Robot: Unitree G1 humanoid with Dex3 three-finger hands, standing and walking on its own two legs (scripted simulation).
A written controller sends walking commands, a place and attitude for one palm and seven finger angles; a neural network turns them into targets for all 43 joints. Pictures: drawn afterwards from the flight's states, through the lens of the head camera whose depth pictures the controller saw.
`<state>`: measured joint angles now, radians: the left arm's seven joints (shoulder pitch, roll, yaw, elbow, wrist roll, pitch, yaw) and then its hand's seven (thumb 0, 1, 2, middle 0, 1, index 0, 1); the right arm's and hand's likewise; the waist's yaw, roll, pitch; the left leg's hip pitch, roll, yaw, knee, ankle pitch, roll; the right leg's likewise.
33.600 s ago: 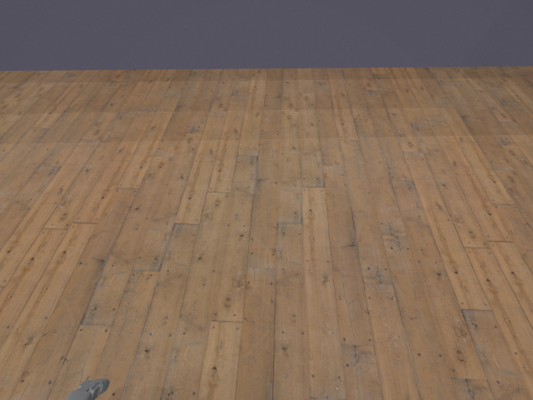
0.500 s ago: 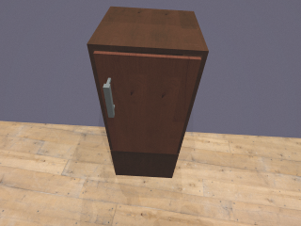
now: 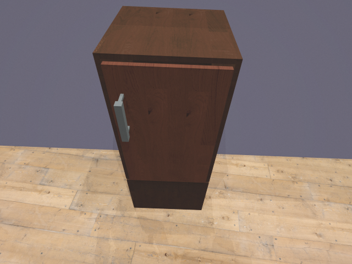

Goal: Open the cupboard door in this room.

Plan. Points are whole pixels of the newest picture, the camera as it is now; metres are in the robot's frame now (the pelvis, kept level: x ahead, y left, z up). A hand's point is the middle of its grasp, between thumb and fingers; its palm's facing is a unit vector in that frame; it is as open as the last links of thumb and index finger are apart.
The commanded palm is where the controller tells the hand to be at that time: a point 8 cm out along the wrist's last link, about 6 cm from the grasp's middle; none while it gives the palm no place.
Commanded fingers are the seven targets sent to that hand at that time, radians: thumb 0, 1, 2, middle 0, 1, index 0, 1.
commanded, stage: look again from close up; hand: left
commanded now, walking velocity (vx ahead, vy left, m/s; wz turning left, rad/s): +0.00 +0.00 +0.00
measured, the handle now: (123, 118) +0.53 +0.20 +0.01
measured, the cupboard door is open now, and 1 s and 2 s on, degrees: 0 0 0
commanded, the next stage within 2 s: raise the hand with hooked fingers in 0.34 s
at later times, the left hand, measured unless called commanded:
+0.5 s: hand out of the picture +0.03 +0.19 -0.15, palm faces +0.14 -0.97 -0.18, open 7.4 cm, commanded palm +0.08 +0.23 -0.06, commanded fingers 0.00 0.81 0.86 -0.21 -0.36 -0.21 -0.36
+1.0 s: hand out of the picture +0.12 +0.22 -0.04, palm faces +0.17 -0.98 -0.05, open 9.5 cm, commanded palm +0.12 +0.26 -0.03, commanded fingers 0.00 0.22 0.61 -0.25 -0.74 -0.25 -0.74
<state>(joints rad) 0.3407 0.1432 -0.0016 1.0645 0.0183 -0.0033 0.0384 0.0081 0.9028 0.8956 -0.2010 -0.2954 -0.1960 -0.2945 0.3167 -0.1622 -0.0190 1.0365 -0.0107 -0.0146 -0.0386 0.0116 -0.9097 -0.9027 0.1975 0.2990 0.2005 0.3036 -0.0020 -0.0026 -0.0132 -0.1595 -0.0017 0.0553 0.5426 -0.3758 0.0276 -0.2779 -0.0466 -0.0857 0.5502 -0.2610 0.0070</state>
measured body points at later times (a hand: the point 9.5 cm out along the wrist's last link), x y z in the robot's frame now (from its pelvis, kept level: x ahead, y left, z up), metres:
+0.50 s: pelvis -0.03 +0.00 +0.00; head -0.03 +0.01 +0.45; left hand +0.03 +0.24 -0.13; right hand -0.01 -0.22 -0.14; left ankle -0.05 +0.10 -0.73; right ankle +0.02 -0.12 -0.73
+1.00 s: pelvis -0.06 -0.01 -0.08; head -0.01 +0.01 +0.36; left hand +0.10 +0.27 -0.04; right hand +0.18 -0.24 -0.11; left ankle -0.05 +0.10 -0.73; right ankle +0.02 -0.12 -0.73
